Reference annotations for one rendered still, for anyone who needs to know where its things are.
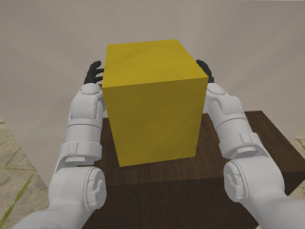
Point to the robot right hand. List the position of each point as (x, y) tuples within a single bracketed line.
[(206, 69)]

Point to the carton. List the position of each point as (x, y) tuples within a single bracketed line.
[(154, 93)]

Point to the right robot upper arm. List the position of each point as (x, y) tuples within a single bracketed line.
[(257, 184)]

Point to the left robot upper arm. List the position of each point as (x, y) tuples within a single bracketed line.
[(74, 194)]

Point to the right robot forearm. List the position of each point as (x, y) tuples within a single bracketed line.
[(235, 134)]

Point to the robot left hand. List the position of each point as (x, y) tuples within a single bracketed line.
[(92, 72)]

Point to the left robot forearm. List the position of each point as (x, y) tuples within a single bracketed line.
[(82, 142)]

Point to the pedestal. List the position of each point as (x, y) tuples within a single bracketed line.
[(189, 192)]

